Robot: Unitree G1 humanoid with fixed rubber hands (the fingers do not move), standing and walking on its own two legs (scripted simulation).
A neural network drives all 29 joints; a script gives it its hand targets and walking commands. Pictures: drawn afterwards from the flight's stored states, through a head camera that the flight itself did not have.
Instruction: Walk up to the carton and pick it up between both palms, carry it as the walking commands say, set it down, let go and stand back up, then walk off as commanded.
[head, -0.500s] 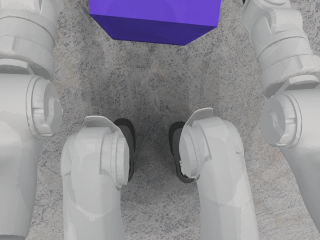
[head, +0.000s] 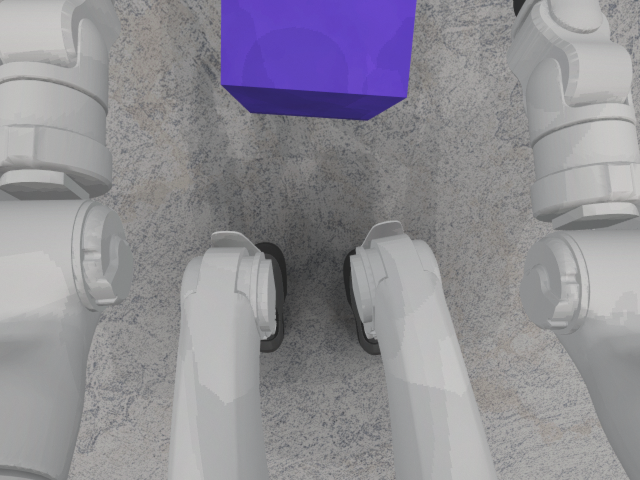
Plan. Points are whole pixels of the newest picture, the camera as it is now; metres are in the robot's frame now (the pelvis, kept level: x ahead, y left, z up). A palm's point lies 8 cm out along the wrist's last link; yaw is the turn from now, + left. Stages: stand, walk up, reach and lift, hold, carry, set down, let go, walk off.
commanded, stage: set down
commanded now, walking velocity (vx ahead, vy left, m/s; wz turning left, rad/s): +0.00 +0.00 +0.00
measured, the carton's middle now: (315, 24) +0.58 -0.02 -0.32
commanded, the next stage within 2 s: let go in 0.80 s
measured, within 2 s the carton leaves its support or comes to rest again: neither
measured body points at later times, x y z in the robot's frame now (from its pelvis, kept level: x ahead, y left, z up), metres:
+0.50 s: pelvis +0.03 +0.00 +0.14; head +0.35 +0.01 +0.45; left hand +0.59 +0.19 +0.03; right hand +0.55 -0.21 +0.03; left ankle +0.12 +0.09 -0.41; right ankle +0.10 -0.10 -0.41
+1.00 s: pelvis +0.06 +0.00 +0.23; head +0.36 +0.01 +0.56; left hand +0.55 +0.19 +0.10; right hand +0.51 -0.20 +0.10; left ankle +0.12 +0.09 -0.41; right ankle +0.10 -0.10 -0.41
